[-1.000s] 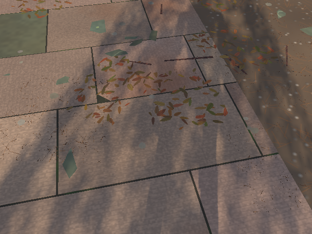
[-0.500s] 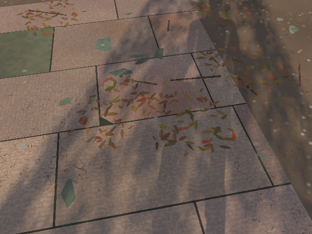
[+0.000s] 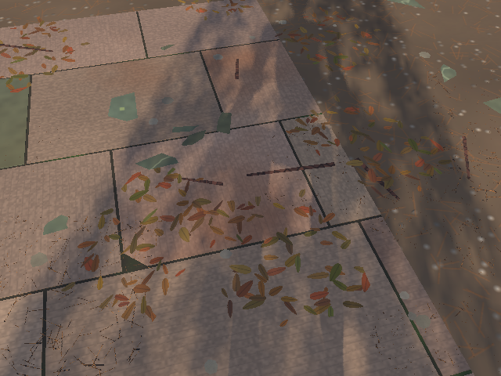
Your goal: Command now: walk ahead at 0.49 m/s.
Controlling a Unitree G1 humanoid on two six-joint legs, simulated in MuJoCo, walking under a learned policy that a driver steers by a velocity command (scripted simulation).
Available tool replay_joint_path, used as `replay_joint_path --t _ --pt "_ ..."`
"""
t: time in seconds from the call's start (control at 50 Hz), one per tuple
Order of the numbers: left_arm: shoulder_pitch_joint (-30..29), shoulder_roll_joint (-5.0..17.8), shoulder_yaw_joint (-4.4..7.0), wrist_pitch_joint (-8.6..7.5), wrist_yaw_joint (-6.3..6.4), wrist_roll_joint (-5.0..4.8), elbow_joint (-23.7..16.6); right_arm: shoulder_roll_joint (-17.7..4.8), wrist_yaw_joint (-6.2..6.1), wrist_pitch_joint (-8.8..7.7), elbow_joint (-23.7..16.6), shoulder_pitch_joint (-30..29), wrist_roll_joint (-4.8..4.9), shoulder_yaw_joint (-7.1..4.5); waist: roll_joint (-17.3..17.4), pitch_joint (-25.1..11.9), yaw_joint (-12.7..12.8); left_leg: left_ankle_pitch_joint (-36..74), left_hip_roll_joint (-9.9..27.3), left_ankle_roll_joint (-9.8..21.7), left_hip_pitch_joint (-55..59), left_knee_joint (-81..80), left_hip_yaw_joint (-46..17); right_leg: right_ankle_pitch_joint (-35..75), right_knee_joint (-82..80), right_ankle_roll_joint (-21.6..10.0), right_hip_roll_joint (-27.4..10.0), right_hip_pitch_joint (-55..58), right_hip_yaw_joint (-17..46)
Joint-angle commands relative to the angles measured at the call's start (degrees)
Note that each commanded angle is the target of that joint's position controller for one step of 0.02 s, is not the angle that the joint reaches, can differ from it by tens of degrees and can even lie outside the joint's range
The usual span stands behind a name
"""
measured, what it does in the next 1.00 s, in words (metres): walks ahead, turning left: right foot, then left foot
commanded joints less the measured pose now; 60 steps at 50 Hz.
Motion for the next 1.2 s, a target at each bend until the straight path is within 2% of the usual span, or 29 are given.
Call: replay_joint_path --t 0.02,0.1,0.2,0.24,0.28,0.3,0.32,0.34,0.36,0.38,0.4,0.44,0.46,0.52,0.64,0.76,0.82,0.84,0.86,0.88,0.9,0.92,0.94,0.96,0.98,1.0,1.04,1.1,1.2 --pt "1.8 2.5 0.71 0.23 0.37 0.69 -2.5 -7.6 -1.12 -0.98 -3.2 -2.3 0.1 -1.22 4.3 3.1 2.7 4.3 16.0 9.8 -5.9 -11.5 -11.9 9.2 -8.3 1.5 -2.4 -1.2 0.1" --pt "-7.4 1.6 0.33 -0.41 -0.34 0.16 -4.9 -9.2 -1.95 -0.24 -2.2 2.3 1.01 -1.49 4.4 3.1 -0.7 5.0 15.1 7.2 -1.1 -10.5 -9.1 17.5 -24.7 2.0 0.3 0.8 -2.1" --pt "-14.4 2.5 0.15 -0.94 -2.08 -0.59 -7.7 -9.7 -2.09 0.97 -0.2 6.5 1.51 -1.81 5.3 4.7 -2.7 3.6 18.8 6.4 8.4 -6.4 -10.3 12.4 -33.1 0.8 1.9 0.4 -2.4" --pt "-12.9 3.7 0.56 -1.46 -2.66 -0.59 -8.0 -10.4 -2.22 1.58 -0.2 5.9 1.54 -2.16 6.1 3.8 -1.2 6.8 20.1 5.5 10.8 -3.2 -11.0 7.8 -35.5 -0.8 2.9 3.8 -3.0" --pt "-2.1 6.9 2.41 -1.82 -2.55 -0.43 -5.0 -10.1 -2.23 2.21 -0.8 3.7 1.21 -1.93 6.1 -2.3 4.9 23.1 16.8 3.4 9.7 9.6 -8.0 5.9 -37.9 -3.3 6.2 19.0 -5.7" --pt "9.7 11.2 3.96 -1.93 -2.09 -0.04 -2.2 -7.8 -2.2 2.17 -2.1 3.1 0.37 -0.93 2.8 -10.7 9.3 20.2 13.3 1.3 1.0 25.5 -4.7 7.2 -36.3 -6.6 0.5 36.1 0.7" --pt "17.0 17.7 5.57 -1.4 -2.0 0.84 -0.7 -1.0 -1.66 0.87 -3.1 9.1 0.19 1.15 -11.8 -18.9 8.2 -3.0 3.4 -3.3 -23.5 48.8 -0.8 1.1 -40.0 -15.7 -13.7 59.1 25.8" --pt "17.8 12.9 4.25 -1.35 -2.24 0.7 -0.4 -3.7 -1.35 -0.71 -2.1 9.0 1.21 0.7 -12.3 -22.3 8.6 -24.1 2.7 -2.7 -31.6 57.9 -9.7 -3.9 -47.6 -17.5 -16.3 61.2 39.7" --pt "12.3 9.4 3.06 -1.47 -2.23 0.37 -1.4 -9.0 -1.14 -1.5 -3.6 3.7 2.73 -0.73 -8.3 -13.3 7.4 -20.6 6.4 -1.4 -36.4 61.0 -10.4 -4.0 -48.0 -14.1 -14.4 53.8 31.3" --pt "6.5 7.3 2.29 -1.32 -2.25 0.28 -2.8 -9.4 -1.37 -1.57 -4.6 -0.1 2.76 -0.88 -4.1 -8.5 5.7 -14.8 9.7 -1.1 -35.0 59.1 -8.7 0.2 -49.1 -12.1 -12.0 45.2 22.6" --pt "2.7 5.5 1.68 -1.23 -2.55 0.46 -3.4 -8.5 -1.75 -1.17 -4.8 -2.0 1.96 -1.1 -1.1 -4.7 4.0 -10.8 11.6 -1.4 -32.7 55.3 -7.8 4.1 -51.4 -11.0 -9.3 37.6 16.9" --pt "0.8 3.6 1.22 -1.57 -2.91 1.06 -2.8 -6.0 -2.08 0.79 -3.9 0.3 1.71 -1.32 -2.7 -2.3 1.2 -6.4 13.5 -2.0 -26.4 50.8 -7.9 7.8 -55.1 -9.3 -6.1 29.8 9.0" --pt "1.8 4.0 1.41 -1.85 -2.87 1.18 -1.9 -4.8 -2.15 1.55 -3.5 1.4 1.83 -1.24 -2.6 -1.8 0.7 -5.2 13.5 -2.3 -25.7 50.3 -7.7 10.8 -56.1 -9.5 -5.7 28.4 6.4" --pt "4.9 5.8 2.08 -2.17 -1.97 1.77 0.2 -4.7 -2.42 2.41 -5.0 -2.0 1.92 -1.77 -1.2 0.5 1.1 0.9 12.5 -2.8 -30.9 45.8 -10.4 17.5 -57.2 -9.5 -5.8 29.4 1.0" --pt "6.2 6.7 2.03 -1.79 -0.21 1.43 1.3 -3.6 -1.15 2.07 -8.8 -12.0 1.29 -1.77 -0.8 3.2 3.5 14.7 10.5 -2.9 -31.7 27.9 -7.9 16.8 -59.4 -6.9 -5.4 32.4 -7.2" --pt "10.6 8.0 2.62 0.29 0.51 0.54 3.6 -2.5 1.05 2.06 -14.4 -20.2 1.45 -1.17 0.0 6.1 5.9 7.3 9.9 -0.8 -36.1 20.8 -3.2 24.7 -53.9 -6.0 -9.4 45.0 -10.9" --pt "8.0 10.4 3.26 1.42 1.1 0.32 2.3 -4.6 1.9 2.23 -15.7 -16.9 1.61 -2.31 -3.0 1.9 2.4 -1.3 5.2 1.9 -25.3 20.4 2.6 50.5 -43.6 -4.2 -9.3 45.6 -13.8" --pt "7.0 11.1 3.46 1.86 1.35 0.37 1.8 -6.5 1.91 2.36 -14.8 -11.2 1.75 -3.4 -3.9 -1.6 -0.9 -3.0 2.7 3.3 -17.3 20.1 4.0 57.9 -35.3 -3.4 -8.7 44.2 -14.7" --pt "5.8 11.3 3.38 2.05 1.43 0.13 1.1 -9.8 1.41 2.45 -12.6 -2.1 1.85 -5.26 -2.7 -6.5 -5.8 0.4 0.7 5.5 -3.5 15.8 3.2 55.6 -22.8 -1.7 -6.2 38.9 -15.7" --pt "6.4 9.8 2.7 1.32 1.29 0.92 -0.7 -15.7 -0.04 2.99 -11.1 6.5 1.61 -7.25 5.5 -12.4 -8.4 1.3 10.4 9.5 14.4 13.8 -12.8 33.5 -3.7 0.8 -2.8 23.4 -15.9" --pt "11.2 1.4 0.15 -0.99 -0.09 1.47 -3.2 -19.4 -0.3 2.63 -12.9 3.9 1.71 -7.48 17.9 -18.9 -1.6 -4.1 25.0 21.9 32.5 5.4 -47.7 -19.1 17.6 4.1 11.1 -1.0 -7.6" --pt "5.1 6.7 1.22 -3.82 -1.23 -0.56 -4.5 -14.8 -0.35 2.51 -12.5 6.2 1.0 -6.16 11.7 -21.4 -5.5 -5.9 24.6 20.2 33.5 0.7 -49.8 -19.0 20.6 2.0 8.6 -7.3 3.8" --pt "0.5 7.9 1.51 -4.73 -1.5 -2.21 -6.3 -11.4 -0.55 2.09 -12.7 3.9 0.76 -5.4 9.1 -13.7 -5.0 -2.7 22.3 17.0 27.5 1.2 -39.9 -14.8 18.0 0.4 5.7 -10.2 3.1" --pt "-0.5 7.3 1.48 -4.8 -1.11 -1.36 -6.4 -9.5 -0.32 1.75 -13.6 -0.7 1.12 -4.78 1.9 -8.1 -1.7 3.0 19.5 14.5 17.3 0.6 -32.4 -10.5 11.6 0.3 2.9 -7.6 2.6" --pt "-0.8 8.0 2.19 -4.15 -0.52 0.16 -6.1 -7.4 -0.33 1.66 -14.8 -4.4 1.2 -4.13 0.6 -5.8 0.4 7.6 17.3 12.8 9.8 -0.2 -27.4 -8.6 6.3 0.8 1.2 -3.3 1.9" --pt "0.9 7.8 2.46 -3.14 -0.54 0.5 -5.9 -6.4 -0.53 1.72 -15.6 -6.3 0.72 -3.62 1.4 -4.5 2.3 10.0 16.1 12.5 4.6 -1.8 -24.7 -7.2 4.1 1.4 0.0 0.3 1.8" --pt "2.4 6.2 2.4 -1.62 -0.52 1.08 -6.1 -7.3 -0.93 1.5 -15.6 -6.0 0.77 -3.71 2.6 -3.3 3.5 15.1 15.2 12.7 -0.7 -3.7 -21.4 -5.4 -0.5 3.0 -0.5 2.9 0.4" --pt "-2.5 4.8 1.97 -0.8 -0.13 1.53 -7.9 -9.3 -1.89 1.22 -14.1 -2.6 0.78 -4.07 4.0 -1.3 2.0 19.7 13.5 11.6 -2.9 -5.2 -16.3 3.5 -10.8 4.8 -0.2 1.2 -1.2" --pt "-10.5 3.6 1.13 -1.14 -1.13 0.28 -9.4 -9.6 -2.22 1.19 -12.4 0.9 0.9 -3.69 6.2 0.3 -2.3 12.3 12.2 7.2 0.5 -5.7 -11.5 20.6 -28.7 3.0 2.0 3.1 -3.1"
Velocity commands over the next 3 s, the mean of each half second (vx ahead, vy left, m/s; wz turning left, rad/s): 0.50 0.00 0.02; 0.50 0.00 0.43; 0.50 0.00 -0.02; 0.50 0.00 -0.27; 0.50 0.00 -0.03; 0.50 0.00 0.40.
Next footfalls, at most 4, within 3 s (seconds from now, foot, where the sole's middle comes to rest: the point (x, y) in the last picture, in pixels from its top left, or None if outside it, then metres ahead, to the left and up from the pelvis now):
0.30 right None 0.33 -0.17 -0.78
0.88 left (221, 339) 0.62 0.09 -0.78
1.42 right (251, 233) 0.98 -0.01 -0.78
1.92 left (181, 182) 1.22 0.24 -0.78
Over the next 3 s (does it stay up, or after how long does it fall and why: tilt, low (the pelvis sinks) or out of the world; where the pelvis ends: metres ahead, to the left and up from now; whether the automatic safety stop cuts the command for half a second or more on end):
stays up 1.64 0.18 -0.03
